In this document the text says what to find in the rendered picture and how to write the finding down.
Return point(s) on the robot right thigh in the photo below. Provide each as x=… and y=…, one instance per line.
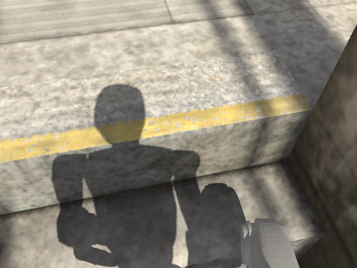
x=266, y=244

